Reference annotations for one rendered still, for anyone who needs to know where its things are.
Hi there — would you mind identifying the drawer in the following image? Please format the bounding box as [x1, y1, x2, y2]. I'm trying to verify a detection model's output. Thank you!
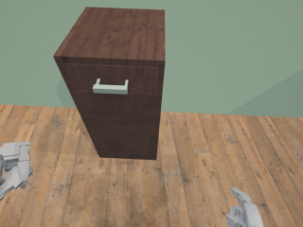
[63, 62, 158, 95]

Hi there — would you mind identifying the left robot hand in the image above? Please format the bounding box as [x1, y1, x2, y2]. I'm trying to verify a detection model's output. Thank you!
[0, 141, 33, 201]

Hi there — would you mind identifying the handle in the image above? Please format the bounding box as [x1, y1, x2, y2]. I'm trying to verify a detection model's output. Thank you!
[93, 79, 129, 95]

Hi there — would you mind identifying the cabinet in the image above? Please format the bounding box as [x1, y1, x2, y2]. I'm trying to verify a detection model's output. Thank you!
[53, 7, 166, 161]

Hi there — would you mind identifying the right robot hand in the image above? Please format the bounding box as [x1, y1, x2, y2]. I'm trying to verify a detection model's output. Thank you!
[226, 187, 264, 227]

